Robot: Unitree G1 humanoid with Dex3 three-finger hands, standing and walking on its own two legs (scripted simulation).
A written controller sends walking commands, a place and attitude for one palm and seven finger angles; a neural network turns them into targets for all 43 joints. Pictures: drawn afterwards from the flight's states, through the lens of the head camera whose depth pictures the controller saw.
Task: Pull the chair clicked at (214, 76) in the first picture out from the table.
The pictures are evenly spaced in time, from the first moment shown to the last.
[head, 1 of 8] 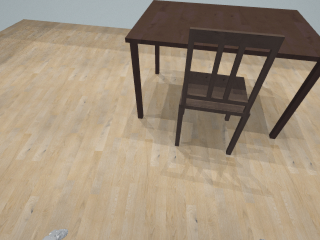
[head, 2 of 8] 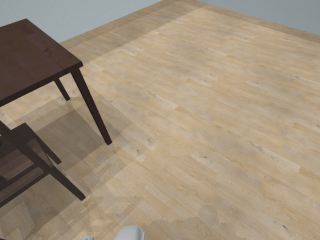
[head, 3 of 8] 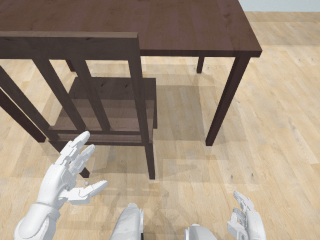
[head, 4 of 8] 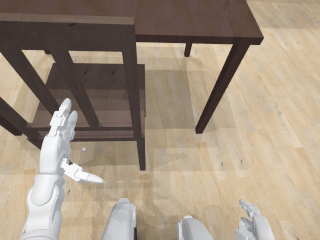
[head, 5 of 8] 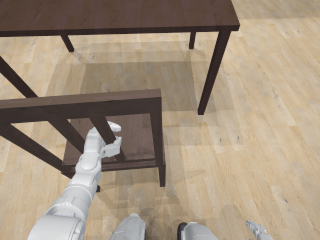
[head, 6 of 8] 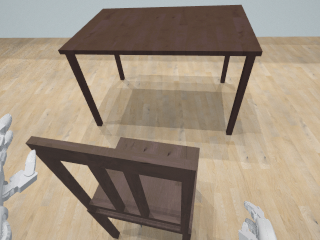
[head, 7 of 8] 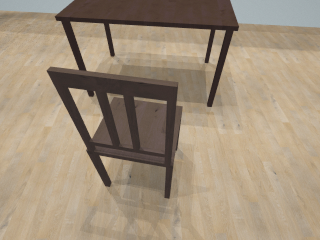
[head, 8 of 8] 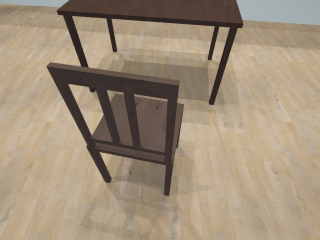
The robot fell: no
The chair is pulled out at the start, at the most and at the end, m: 0.00 0.61 0.61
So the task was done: yes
